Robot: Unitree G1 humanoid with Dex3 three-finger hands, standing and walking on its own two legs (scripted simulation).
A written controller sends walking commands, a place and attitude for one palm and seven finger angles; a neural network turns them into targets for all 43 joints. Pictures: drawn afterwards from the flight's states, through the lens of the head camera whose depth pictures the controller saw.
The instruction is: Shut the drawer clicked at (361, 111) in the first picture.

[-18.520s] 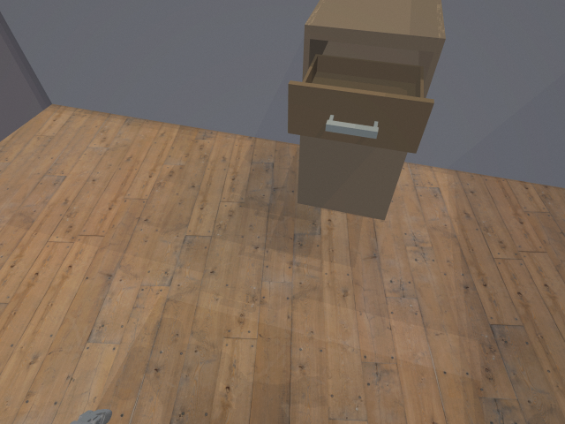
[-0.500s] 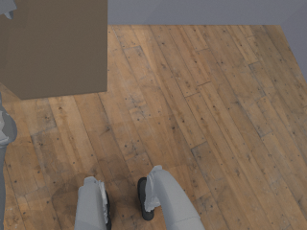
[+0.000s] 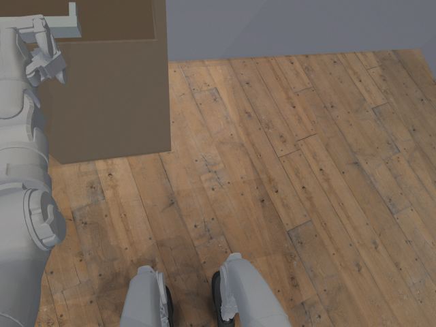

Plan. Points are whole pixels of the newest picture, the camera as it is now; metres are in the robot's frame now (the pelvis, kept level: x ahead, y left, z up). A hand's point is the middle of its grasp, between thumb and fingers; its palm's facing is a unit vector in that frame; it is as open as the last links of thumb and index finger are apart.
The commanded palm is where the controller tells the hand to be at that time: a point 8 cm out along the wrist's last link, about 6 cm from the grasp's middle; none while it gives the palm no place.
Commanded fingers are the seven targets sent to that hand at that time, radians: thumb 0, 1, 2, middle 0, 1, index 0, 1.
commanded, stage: draw the hand back to the body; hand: left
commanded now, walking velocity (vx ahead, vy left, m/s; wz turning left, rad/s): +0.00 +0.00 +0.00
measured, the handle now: (31, 18) +0.63 +0.24 +0.05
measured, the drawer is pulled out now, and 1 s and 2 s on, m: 0.00 0.00 0.00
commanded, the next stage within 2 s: step back with the hand held close in 1.40 s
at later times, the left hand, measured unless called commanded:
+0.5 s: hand (0, 107) +0.41 +0.21 +0.14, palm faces +0.07 -1.00 -0.04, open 3.3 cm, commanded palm +0.37 +0.26 +0.15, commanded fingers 0.00 0.90 0.90 -1.40 -1.60 -1.40 -1.60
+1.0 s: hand out of the picture +0.28 +0.23 +0.23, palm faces +0.36 -0.88 -0.31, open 3.3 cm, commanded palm +0.22 +0.27 +0.25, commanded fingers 0.00 0.90 0.90 -1.40 -1.60 -1.40 -1.60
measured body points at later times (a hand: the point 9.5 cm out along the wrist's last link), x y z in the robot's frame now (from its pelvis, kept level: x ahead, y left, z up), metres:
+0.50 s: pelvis +0.05 +0.00 +0.07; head +0.12 +0.01 +0.52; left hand +0.40 +0.26 +0.15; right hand +0.18 -0.26 -0.03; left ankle +0.02 +0.09 -0.62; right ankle +0.03 -0.12 -0.62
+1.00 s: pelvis +0.05 -0.01 +0.12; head +0.04 -0.04 +0.57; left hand +0.25 +0.27 +0.25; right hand +0.26 -0.22 +0.03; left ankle +0.02 +0.09 -0.62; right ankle +0.03 -0.12 -0.62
